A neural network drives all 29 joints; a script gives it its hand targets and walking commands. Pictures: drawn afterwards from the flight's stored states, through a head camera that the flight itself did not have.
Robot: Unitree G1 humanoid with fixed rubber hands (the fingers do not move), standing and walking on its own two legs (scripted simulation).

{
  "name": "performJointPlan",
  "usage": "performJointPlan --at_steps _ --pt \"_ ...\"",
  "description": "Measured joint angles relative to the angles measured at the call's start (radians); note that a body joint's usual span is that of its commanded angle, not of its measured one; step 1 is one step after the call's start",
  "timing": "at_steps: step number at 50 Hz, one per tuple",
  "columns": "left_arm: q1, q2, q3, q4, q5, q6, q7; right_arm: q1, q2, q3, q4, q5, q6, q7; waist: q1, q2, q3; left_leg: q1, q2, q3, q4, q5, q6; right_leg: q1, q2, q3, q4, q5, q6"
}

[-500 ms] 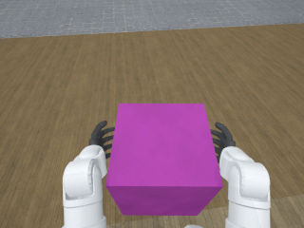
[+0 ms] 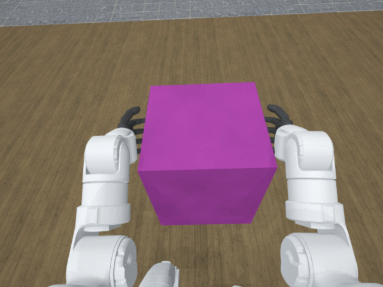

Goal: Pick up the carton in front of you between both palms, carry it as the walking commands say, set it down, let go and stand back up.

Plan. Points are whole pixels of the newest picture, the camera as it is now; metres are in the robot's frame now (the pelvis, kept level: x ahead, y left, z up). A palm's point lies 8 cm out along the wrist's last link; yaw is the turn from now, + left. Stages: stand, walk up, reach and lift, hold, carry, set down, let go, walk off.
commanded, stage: carry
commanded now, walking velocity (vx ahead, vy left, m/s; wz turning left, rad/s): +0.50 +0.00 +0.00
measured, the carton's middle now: (204, 159) +0.37 +0.01 +0.01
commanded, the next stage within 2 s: none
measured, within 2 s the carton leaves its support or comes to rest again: neither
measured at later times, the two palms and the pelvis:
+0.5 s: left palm (157, 42) +0.72 +0.16 +0.06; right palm (265, 48) +0.69 -0.14 +0.06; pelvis +0.34 +0.04 -0.03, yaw -2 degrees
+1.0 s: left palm (169, 8) +1.00 +0.15 +0.01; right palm (252, 6) +1.01 -0.15 +0.01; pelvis +0.64 -0.01 -0.07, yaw +0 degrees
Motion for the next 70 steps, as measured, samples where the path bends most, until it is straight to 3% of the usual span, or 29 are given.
performJointPlan --at_steps 3,6,10,12,14,16,19,24,28,33,36,38,39,41,42,51,59,62,64,66,68,70 --pt "-0.001 -0.013 0.016 -0.046 0.002 -0.012 0.004 0.003 0.014 -0.017 -0.047 -0.003 -0.015 -0.002 0.002 -0.005 0.010 -0.072 0.010 0.006 -0.137 0.072 -0.004 0.051 0.003 0.011 -0.019 -0.046 0.008" --pt "0.008 -0.030 0.025 -0.103 0.006 -0.017 0.005 0.023 0.030 -0.030 -0.113 -0.004 -0.022 -0.002 0.003 0.000 0.007 -0.086 0.006 0.020 -0.316 0.222 -0.011 0.113 0.011 0.022 -0.024 -0.108 0.023" --pt "0.019 -0.044 0.022 -0.158 0.010 -0.014 0.004 0.049 0.045 -0.041 -0.186 -0.005 -0.018 -0.002 0.004 0.015 -0.019 0.002 -0.027 0.068 -0.617 0.449 0.000 0.207 0.027 0.027 0.024 -0.236 0.044" --pt "0.023 -0.036 0.018 -0.162 0.009 -0.007 0.006 0.046 0.050 -0.035 -0.181 -0.013 -0.015 -0.001 -0.002 0.030 -0.041 0.094 -0.036 0.101 -0.729 0.566 0.009 0.233 0.035 0.015 0.142 -0.315 0.055" --pt "0.003 -0.010 0.012 -0.133 -0.002 -0.006 0.003 0.037 0.056 -0.032 -0.158 -0.023 -0.026 -0.001 -0.026 -0.010 -0.050 0.102 -0.063 0.115 -0.631 0.416 0.035 0.179 0.015 0.053 0.372 -0.344 0.071" --pt "0.001 0.005 0.012 -0.101 -0.007 0.002 0.002 0.025 0.053 -0.021 -0.112 -0.028 -0.024 0.000 -0.049 -0.013 -0.045 0.098 -0.072 0.115 -0.544 0.301 0.060 0.072 0.036 0.120 0.621 -0.388 0.079" --pt "0.014 -0.007 0.009 -0.082 0.008 0.030 0.002 0.049 0.044 -0.014 -0.090 -0.015 -0.003 0.000 -0.075 0.010 -0.038 0.144 -0.073 0.104 -0.547 0.251 0.061 -0.067 0.029 0.147 0.704 -0.324 0.083" --pt "0.014 -0.028 0.013 -0.116 0.032 0.038 0.003 0.060 0.034 -0.019 -0.113 0.014 -0.008 -0.005 -0.102 0.019 -0.012 0.238 -0.072 0.095 -0.596 0.193 0.062 -0.238 -0.017 0.163 0.526 -0.218 0.094" --pt "0.027 -0.042 0.021 -0.161 0.042 0.025 0.003 0.052 0.037 -0.026 -0.129 0.023 -0.028 -0.006 -0.117 0.014 -0.016 0.320 -0.078 0.082 -0.619 0.130 0.052 -0.304 -0.028 0.152 0.344 -0.049 0.096" --pt "0.047 -0.043 0.032 -0.173 0.048 0.023 0.001 0.041 0.041 -0.015 -0.095 0.021 -0.044 -0.003 -0.128 -0.005 -0.063 0.437 -0.096 0.073 -0.599 0.005 0.034 -0.227 0.008 0.087 -0.009 0.224 0.078" --pt "0.039 -0.045 0.027 -0.109 0.062 0.018 -0.004 0.043 0.021 -0.008 -0.039 0.025 -0.045 0.001 -0.119 -0.027 -0.104 0.462 -0.110 0.098 -0.412 -0.095 0.019 -0.092 0.022 0.047 -0.153 0.364 0.055" --pt "0.028 -0.051 0.026 -0.050 0.078 -0.002 -0.007 0.027 -0.003 0.001 0.022 0.030 -0.057 0.004 -0.086 0.009 -0.115 0.387 -0.089 0.070 -0.164 -0.144 -0.002 -0.091 0.051 0.045 -0.045 0.164 0.047" --pt "0.024 -0.049 0.023 -0.017 0.080 -0.009 -0.008 0.027 -0.008 0.001 0.049 0.031 -0.062 0.005 -0.070 0.013 -0.110 0.329 -0.094 0.040 -0.031 -0.171 -0.007 -0.100 0.060 0.043 0.010 0.101 0.023" --pt "0.041 -0.042 0.016 0.020 0.071 -0.007 -0.009 0.048 -0.003 0.011 0.074 0.024 -0.056 0.005 -0.042 -0.002 -0.103 0.222 -0.094 0.012 0.115 -0.148 -0.004 -0.085 0.063 0.047 0.046 0.056 -0.028" --pt "0.056 -0.037 0.012 0.022 0.061 -0.003 -0.009 0.059 0.003 0.018 0.074 0.017 -0.048 0.004 -0.033 -0.007 -0.097 0.175 -0.084 0.004 0.125 -0.116 -0.006 -0.069 0.064 0.049 0.042 0.046 -0.030" --pt "0.086 -0.024 -0.002 -0.060 0.004 -0.034 0.002 0.102 0.039 0.009 -0.065 -0.008 -0.048 -0.005 0.006 -0.013 -0.045 -0.102 0.011 -0.018 -0.155 0.121 -0.032 0.083 0.062 0.069 -0.040 -0.050 -0.015" --pt "0.054 -0.024 -0.012 -0.099 -0.008 -0.033 0.002 0.107 0.042 -0.009 -0.163 -0.003 -0.028 0.001 0.025 0.011 -0.098 -0.016 -0.046 0.053 -0.589 0.453 0.001 0.238 0.082 0.099 0.000 -0.237 0.011" --pt "0.035 0.002 -0.013 -0.060 -0.017 -0.016 -0.001 0.075 0.043 -0.006 -0.112 -0.014 -0.015 0.002 0.019 0.026 -0.136 0.120 -0.060 0.094 -0.715 0.553 0.025 0.245 0.090 0.071 0.214 -0.337 0.031" --pt "0.005 0.029 -0.013 -0.006 -0.027 -0.015 -0.006 0.047 0.046 -0.005 -0.059 -0.026 -0.021 0.002 -0.011 -0.009 -0.144 0.112 -0.089 0.093 -0.602 0.318 0.064 0.148 0.071 0.098 0.481 -0.396 0.069" --pt "0.003 0.035 -0.014 0.036 -0.028 -0.006 -0.006 0.040 0.040 0.002 -0.008 -0.026 -0.015 0.003 -0.047 -0.010 -0.135 0.100 -0.099 0.094 -0.521 0.260 0.075 0.024 0.069 0.136 0.696 -0.410 0.080" --pt "0.015 0.021 -0.022 0.051 -0.012 0.013 -0.006 0.061 0.028 0.004 0.007 -0.009 0.002 0.003 -0.070 0.004 -0.128 0.128 -0.097 0.088 -0.521 0.256 0.068 -0.079 0.047 0.147 0.739 -0.355 0.085" --pt "0.022 0.007 -0.025 0.041 0.007 0.031 -0.005 0.077 0.017 0.007 0.005 0.012 0.008 0.001 -0.083 0.009 -0.112 0.167 -0.097 0.086 -0.544 0.239 0.069 -0.163 0.013 0.159 0.676 -0.301 0.094"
